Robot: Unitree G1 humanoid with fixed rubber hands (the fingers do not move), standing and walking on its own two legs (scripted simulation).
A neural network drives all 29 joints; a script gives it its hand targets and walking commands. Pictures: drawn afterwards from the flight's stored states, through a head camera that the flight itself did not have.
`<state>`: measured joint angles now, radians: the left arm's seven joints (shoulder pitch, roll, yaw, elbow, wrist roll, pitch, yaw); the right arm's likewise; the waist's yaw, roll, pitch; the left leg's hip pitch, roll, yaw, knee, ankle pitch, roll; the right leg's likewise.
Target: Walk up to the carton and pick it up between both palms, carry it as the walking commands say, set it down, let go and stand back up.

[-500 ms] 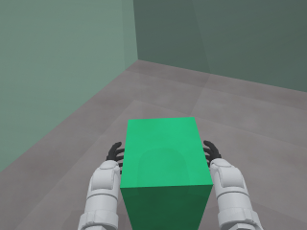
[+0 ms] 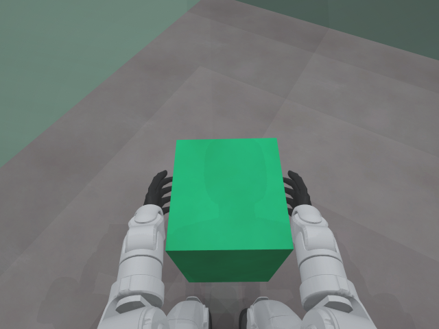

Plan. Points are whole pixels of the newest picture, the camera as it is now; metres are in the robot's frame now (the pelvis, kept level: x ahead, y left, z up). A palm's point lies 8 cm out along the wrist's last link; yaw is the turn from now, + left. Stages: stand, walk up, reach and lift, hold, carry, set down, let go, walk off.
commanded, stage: set down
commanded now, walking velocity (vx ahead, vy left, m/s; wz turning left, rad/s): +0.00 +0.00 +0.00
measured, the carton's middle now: (227, 218) +0.33 +0.00 -0.09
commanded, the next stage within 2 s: none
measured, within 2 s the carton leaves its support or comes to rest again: neither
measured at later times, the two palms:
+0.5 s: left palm (167, 212) +0.36 +0.14 -0.13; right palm (289, 215) +0.34 -0.15 -0.12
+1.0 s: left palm (178, 214) +0.39 +0.12 -0.22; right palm (285, 216) +0.37 -0.16 -0.21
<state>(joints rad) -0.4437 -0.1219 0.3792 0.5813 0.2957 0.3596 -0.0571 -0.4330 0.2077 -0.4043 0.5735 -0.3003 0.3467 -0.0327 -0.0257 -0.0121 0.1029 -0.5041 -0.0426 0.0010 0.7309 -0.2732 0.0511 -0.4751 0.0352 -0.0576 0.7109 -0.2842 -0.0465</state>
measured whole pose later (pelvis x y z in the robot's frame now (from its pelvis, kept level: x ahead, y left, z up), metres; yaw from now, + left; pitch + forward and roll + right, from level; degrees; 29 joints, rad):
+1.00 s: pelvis -0.02 +0.00 -0.14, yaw +1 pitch +32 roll -1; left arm -0.69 -0.09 0.34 0.68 0.19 0.18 0.11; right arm -0.68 0.08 -0.41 0.66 -0.17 0.19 -0.02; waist -0.07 0.02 -0.10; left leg -1.49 -0.08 0.02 1.39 -0.45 0.06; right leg -1.46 0.04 -0.02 1.40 -0.49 -0.02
